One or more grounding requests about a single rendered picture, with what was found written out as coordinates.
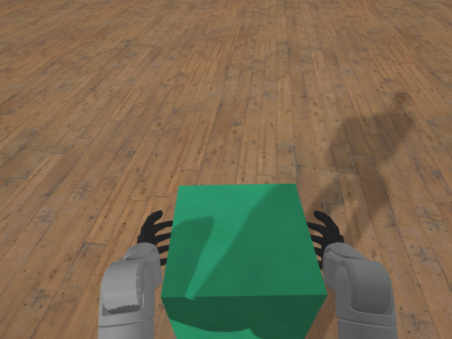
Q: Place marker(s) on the left robot hand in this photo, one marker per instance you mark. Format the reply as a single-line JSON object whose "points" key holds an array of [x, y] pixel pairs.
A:
{"points": [[149, 230]]}

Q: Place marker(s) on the robot right forearm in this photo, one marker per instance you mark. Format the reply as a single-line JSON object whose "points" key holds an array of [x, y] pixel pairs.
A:
{"points": [[364, 300]]}

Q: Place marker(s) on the right robot hand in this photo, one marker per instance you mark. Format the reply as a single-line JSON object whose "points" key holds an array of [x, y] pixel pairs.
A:
{"points": [[330, 234]]}

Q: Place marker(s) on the robot left forearm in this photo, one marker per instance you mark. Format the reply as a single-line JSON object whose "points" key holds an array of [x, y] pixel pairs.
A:
{"points": [[127, 294]]}

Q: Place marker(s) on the carton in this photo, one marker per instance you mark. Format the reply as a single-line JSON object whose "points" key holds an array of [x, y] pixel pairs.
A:
{"points": [[241, 264]]}

